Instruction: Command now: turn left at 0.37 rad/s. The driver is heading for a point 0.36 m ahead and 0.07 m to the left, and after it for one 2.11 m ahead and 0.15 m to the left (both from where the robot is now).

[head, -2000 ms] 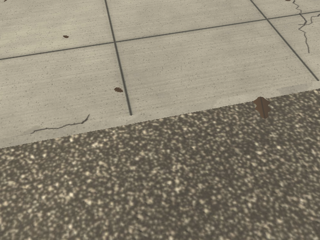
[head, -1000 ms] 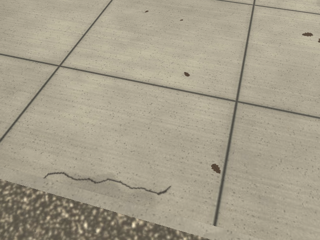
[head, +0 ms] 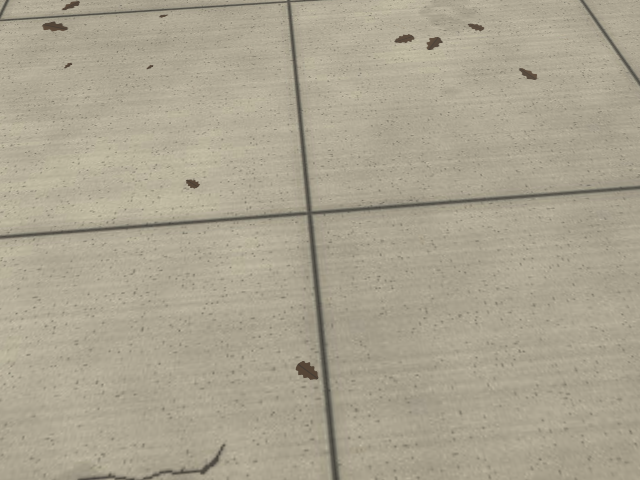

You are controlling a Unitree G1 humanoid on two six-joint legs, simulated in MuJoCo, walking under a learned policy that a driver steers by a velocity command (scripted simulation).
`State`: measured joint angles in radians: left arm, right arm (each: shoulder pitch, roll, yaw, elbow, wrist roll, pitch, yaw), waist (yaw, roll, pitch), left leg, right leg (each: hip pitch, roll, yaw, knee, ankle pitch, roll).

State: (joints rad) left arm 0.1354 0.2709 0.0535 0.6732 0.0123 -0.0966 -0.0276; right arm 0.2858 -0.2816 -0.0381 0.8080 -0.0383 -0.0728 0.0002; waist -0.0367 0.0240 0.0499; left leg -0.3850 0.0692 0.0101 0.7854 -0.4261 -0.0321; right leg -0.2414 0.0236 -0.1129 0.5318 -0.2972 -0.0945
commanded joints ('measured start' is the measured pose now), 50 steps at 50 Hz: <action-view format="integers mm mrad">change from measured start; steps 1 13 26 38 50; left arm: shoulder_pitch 35 109 80 92 430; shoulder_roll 125 83 104 18 85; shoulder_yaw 48 48 22 -24 6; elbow -51 -33 87 81 187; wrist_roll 17 34 46 72 41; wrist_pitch -23 23 26 8 -66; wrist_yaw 53 73 -26 -60 -26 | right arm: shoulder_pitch -70 -43 38 78 -169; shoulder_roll -120 -225 -99 -75 -94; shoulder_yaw -29 -74 -25 25 32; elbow -96 -125 -89 -12 -131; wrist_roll -33 14 -38 -92 -35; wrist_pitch -23 -29 -47 -34 -66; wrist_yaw -18 72 7 39 27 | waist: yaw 57 55 -5 39 169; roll -129 103 74 92 -51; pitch -32 -209 11 21 -24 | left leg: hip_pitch -173 428 455 328 -466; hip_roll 30 101 210 207 -16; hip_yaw -53 -135 -205 54 -158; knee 254 -427 -745 -659 643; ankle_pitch -131 880 123 467 -54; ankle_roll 18 298 260 251 50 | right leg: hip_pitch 148 65 -528 -370 198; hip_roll -413 -175 -89 -86 -270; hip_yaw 335 -99 193 133 673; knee -342 13 399 409 -113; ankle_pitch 268 -54 165 406 125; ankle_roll -264 67 84 48 -282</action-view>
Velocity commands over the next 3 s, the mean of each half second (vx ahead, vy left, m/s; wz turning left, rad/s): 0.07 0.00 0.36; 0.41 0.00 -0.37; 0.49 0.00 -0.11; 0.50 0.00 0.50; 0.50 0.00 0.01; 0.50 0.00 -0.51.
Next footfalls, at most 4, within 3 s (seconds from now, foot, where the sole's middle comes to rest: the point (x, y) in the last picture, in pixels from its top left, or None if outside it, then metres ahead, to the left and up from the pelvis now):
0.24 left None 0.05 0.18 -0.77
0.88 right None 0.33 -0.05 -0.77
1.38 left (278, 406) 0.71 0.13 -0.93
1.80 right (359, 323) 0.94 -0.08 -0.93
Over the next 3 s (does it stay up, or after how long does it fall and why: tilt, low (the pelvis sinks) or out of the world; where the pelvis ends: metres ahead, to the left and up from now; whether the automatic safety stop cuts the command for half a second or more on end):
stays up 1.39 0.10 -0.15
